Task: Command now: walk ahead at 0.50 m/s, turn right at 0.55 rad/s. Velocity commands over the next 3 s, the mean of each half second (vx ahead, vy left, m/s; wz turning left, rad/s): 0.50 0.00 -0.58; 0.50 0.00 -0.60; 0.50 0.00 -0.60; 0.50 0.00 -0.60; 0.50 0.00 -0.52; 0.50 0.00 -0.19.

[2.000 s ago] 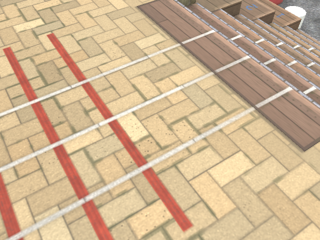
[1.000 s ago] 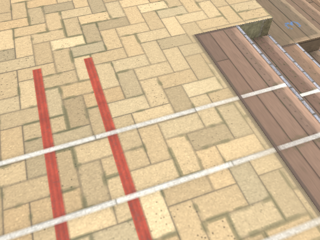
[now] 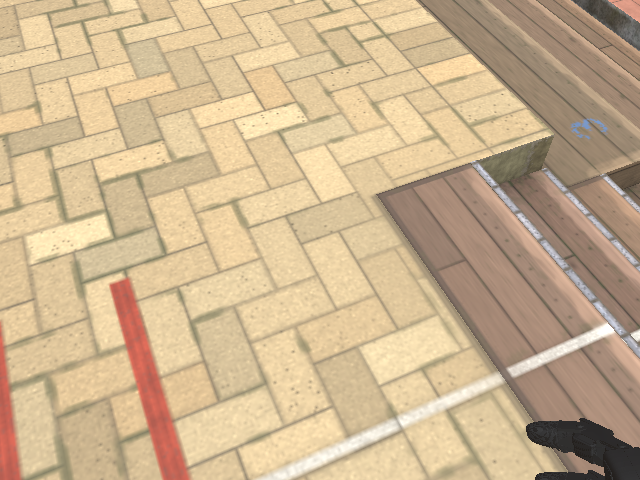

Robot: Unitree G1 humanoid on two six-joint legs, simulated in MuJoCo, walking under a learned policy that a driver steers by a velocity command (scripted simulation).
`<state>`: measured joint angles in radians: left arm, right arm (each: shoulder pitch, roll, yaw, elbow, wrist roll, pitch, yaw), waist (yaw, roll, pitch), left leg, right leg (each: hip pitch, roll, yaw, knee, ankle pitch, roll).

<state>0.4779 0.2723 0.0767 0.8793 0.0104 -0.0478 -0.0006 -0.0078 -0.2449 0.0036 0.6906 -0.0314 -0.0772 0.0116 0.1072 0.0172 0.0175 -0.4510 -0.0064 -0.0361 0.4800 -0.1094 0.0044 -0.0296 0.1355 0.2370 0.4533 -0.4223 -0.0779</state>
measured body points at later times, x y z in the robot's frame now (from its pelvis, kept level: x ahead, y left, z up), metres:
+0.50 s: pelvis +0.24 -0.02 +0.00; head +0.27 -0.03 +0.45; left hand +0.52 +0.12 -0.08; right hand +0.13 -0.27 -0.13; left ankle +0.11 +0.12 -0.73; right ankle +0.33 -0.15 -0.71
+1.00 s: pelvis +0.48 -0.13 +0.01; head +0.51 -0.16 +0.46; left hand +0.63 +0.12 -0.11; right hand +0.54 -0.44 -0.08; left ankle +0.69 -0.10 -0.70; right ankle +0.34 -0.13 -0.73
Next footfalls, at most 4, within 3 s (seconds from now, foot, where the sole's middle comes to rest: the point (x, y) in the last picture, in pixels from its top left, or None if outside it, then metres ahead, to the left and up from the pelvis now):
0.54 right None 0.38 -0.15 -0.76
1.06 left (439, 372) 0.72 -0.15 -0.76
1.58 right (589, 377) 0.74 -0.48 -0.76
2.26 left None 1.02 -0.74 -0.91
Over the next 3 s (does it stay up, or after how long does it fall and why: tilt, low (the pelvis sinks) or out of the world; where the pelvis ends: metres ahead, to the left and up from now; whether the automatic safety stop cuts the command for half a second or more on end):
stays up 0.91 -1.04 -0.30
